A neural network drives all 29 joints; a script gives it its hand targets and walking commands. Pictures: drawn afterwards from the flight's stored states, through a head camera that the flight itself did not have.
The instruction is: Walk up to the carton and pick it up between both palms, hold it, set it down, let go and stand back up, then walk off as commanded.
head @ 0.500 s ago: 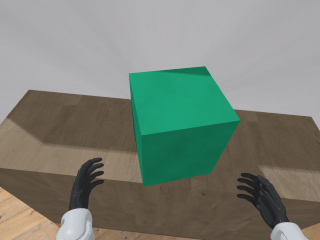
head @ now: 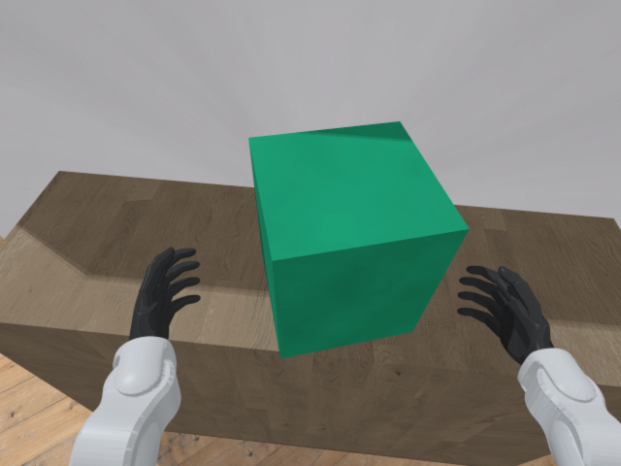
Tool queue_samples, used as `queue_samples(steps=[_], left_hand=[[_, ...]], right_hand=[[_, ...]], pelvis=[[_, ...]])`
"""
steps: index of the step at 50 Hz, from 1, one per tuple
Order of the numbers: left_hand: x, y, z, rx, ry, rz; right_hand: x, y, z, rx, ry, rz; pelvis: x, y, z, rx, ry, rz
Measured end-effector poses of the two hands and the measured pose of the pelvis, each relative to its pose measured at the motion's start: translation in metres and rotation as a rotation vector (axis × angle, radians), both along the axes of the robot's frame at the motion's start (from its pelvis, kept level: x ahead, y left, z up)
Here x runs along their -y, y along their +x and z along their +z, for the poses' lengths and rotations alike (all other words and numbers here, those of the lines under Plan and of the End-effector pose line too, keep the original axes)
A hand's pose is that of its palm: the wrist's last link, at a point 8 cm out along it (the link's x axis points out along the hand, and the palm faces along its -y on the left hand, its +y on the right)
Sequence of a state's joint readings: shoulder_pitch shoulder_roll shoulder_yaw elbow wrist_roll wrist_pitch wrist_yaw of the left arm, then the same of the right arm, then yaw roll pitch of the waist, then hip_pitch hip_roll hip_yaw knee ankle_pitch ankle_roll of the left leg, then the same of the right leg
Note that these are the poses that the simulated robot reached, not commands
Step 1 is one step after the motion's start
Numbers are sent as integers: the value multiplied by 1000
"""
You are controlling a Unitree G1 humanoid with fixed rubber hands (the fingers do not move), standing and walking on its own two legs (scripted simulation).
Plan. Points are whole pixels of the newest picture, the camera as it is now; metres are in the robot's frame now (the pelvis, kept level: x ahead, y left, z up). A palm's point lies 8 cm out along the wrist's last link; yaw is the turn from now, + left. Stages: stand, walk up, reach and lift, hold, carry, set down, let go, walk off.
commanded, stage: reach and lift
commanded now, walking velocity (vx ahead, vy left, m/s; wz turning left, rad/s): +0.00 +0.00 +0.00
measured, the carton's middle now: (338, 243) +0.39 -0.01 +0.06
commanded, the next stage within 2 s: none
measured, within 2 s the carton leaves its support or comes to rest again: neither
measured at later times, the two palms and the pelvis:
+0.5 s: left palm (146, 265) +0.27 +0.19 +0.15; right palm (526, 249) +0.34 -0.23 +0.13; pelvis -0.01 +0.00 +0.00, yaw +0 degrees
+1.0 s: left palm (141, 213) +0.31 +0.20 +0.19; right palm (516, 172) +0.41 -0.21 +0.19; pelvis -0.01 +0.00 +0.00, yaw +0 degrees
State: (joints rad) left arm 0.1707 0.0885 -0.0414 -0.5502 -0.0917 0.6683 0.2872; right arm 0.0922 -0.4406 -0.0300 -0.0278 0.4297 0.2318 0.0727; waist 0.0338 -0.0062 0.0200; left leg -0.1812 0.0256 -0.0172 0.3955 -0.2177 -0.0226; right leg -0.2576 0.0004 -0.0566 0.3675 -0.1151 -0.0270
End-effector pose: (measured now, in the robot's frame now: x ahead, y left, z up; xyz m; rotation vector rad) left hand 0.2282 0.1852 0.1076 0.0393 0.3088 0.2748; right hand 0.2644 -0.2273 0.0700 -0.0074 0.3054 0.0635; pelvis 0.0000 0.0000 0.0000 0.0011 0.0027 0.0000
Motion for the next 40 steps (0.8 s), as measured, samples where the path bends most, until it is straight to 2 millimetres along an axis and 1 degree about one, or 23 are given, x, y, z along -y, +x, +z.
queue_samples(steps=[9, 20, 40], left_hand=[[-5, 22, 22, 11, 12, 16], [-9, 35, 39, 17, 3, 32], [-14, 67, 69, 41, -9, 51]], right_hand=[[0, 32, 23, 34, 8, -8], [0, 65, 51, 62, 20, -7], [-8, 119, 101, 98, 40, -5]], pelvis=[[2, -6, 0, 9, 2, 0], [3, -10, 0, 15, 3, 0], [2, -10, 0, 14, 3, 0]])
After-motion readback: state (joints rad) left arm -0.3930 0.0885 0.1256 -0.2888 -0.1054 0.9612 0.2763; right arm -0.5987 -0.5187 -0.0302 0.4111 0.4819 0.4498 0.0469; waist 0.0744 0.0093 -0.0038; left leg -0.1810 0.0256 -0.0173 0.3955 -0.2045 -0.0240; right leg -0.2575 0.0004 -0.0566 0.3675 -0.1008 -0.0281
